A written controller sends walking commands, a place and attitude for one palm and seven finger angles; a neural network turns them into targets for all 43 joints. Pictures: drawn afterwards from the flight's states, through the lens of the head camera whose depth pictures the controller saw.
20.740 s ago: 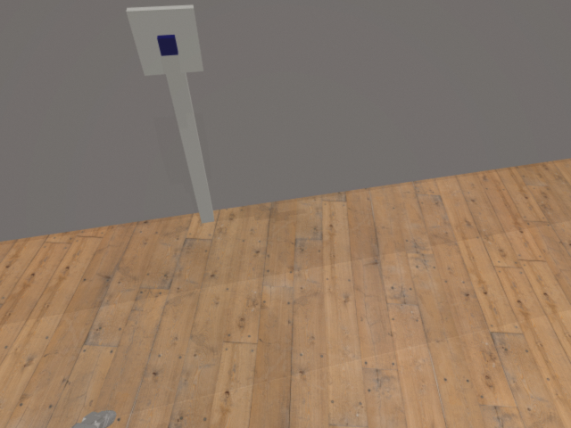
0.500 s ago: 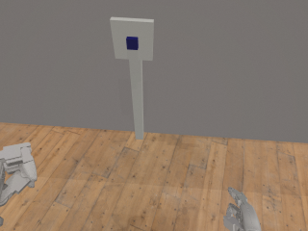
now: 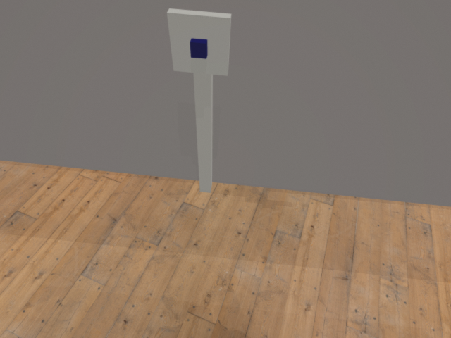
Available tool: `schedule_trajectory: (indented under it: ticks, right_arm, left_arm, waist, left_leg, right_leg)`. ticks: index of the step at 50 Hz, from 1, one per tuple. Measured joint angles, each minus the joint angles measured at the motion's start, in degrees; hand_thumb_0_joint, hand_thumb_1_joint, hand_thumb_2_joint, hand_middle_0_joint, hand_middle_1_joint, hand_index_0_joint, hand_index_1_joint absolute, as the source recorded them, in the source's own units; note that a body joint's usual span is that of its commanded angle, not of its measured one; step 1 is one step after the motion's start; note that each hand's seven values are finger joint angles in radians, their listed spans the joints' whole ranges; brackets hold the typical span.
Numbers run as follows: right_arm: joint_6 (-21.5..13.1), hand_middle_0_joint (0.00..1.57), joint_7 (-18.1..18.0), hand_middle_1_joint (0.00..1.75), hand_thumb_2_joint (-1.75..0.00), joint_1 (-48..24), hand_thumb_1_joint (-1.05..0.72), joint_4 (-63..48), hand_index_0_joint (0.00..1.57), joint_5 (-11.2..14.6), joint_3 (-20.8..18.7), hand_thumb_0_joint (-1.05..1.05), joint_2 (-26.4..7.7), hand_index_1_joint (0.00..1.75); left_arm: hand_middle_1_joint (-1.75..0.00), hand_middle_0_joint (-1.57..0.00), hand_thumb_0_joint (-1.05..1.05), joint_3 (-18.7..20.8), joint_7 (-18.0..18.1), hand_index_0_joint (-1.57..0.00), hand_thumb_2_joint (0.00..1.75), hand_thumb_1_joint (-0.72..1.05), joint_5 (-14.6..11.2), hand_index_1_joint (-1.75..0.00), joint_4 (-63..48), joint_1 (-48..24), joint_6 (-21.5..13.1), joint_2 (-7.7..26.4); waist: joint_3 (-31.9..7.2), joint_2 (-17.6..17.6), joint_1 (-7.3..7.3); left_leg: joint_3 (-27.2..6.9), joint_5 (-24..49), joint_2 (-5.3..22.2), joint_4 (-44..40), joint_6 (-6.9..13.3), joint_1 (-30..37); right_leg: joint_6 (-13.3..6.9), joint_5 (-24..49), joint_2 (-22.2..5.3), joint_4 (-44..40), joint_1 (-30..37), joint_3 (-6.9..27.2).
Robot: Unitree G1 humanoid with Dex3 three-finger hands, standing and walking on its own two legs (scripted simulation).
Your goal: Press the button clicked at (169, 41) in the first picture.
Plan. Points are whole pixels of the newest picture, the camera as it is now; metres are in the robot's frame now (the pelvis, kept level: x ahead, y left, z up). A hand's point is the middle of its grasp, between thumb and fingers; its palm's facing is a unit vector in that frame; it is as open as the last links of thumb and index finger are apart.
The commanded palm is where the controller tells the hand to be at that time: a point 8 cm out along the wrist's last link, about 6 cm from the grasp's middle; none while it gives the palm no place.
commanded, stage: let the arm hang, fingers relaxed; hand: left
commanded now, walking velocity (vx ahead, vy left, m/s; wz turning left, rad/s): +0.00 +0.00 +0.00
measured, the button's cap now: (199, 48) +0.87 +0.13 +0.06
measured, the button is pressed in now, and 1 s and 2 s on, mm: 0 0 0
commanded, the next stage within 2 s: stand and wait in 0.68 s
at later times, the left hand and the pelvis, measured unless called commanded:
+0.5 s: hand out of the picture +0.05 +0.19 -0.17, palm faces +0.00 -0.97 -0.22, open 7.3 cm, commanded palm none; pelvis +0.01 +0.00 +0.01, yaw -1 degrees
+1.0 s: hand out of the picture +0.05 +0.19 -0.16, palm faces +0.00 -0.97 -0.25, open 7.4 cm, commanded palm none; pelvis +0.03 -0.01 +0.01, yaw -1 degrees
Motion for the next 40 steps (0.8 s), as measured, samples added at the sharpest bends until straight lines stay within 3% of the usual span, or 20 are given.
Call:
schedule_trajectory:
  ticks: [9, 17, 29, 40]
  right_arm:
    - [-0.33, 0.20, -0.43, 0.29, -0.90, 1.60, -0.91, 4.33, 0.19, 0.16, -0.75, 0.01, 1.67, 0.30]
    - [-1.04, 0.20, -0.66, 0.29, -0.90, 0.94, -0.91, 5.98, 0.20, 0.07, -0.85, 0.01, 2.73, 0.30]
    - [-1.98, 0.20, -1.10, 0.29, -0.90, -0.87, -0.91, 6.62, 0.19, 0.25, -0.85, 0.01, 2.97, 0.30]
    - [-2.14, 0.20, -1.33, 0.29, -0.90, -3.07, -0.91, 6.96, 0.19, 0.43, -0.73, 0.01, 2.51, 0.30]
  left_arm:
    - [-0.64, -0.49, 0.01, 0.21, -0.30, -0.49, 0.90, 0.91, -0.12, -0.65, 7.53, -0.49, -0.58, -0.26]
    - [-0.39, -0.28, 0.00, 0.64, 0.02, -0.28, 0.90, 0.91, -0.16, -0.40, 8.77, -3.24, -1.18, -1.10]
    - [-0.30, -0.20, 0.00, 0.34, -0.06, -0.20, 0.90, 0.91, -0.19, -0.31, 8.72, -6.03, -1.96, -3.17]
    - [-0.30, -0.20, 0.00, 0.26, 0.00, -0.20, 0.90, 0.91, -0.24, -0.30, 9.92, -5.41, -2.12, -2.93]
  waist:
    - [-0.55, 3.01, -0.48]
    - [-1.63, 3.08, -0.75]
    - [-1.65, 1.90, -0.90]
    - [-1.13, 2.02, -0.56]
  left_leg:
    - [0.41, 1.15, 0.25, -2.27, 0.00, 1.53]
    - [0.88, 1.32, 0.15, -3.28, 0.01, 2.54]
    - [1.09, 1.42, -0.13, -5.09, 0.01, 3.83]
    - [0.89, 1.28, -0.08, -6.55, -0.24, 5.51]
  right_leg:
    - [-0.13, 1.52, 0.39, -2.67, 1.51, 0.41]
    - [-0.03, 1.48, 0.31, -2.95, 2.03, 0.89]
    - [0.19, 1.24, 0.13, -3.97, 2.91, 1.15]
    - [0.12, 0.91, 0.26, -5.23, 4.54, 0.99]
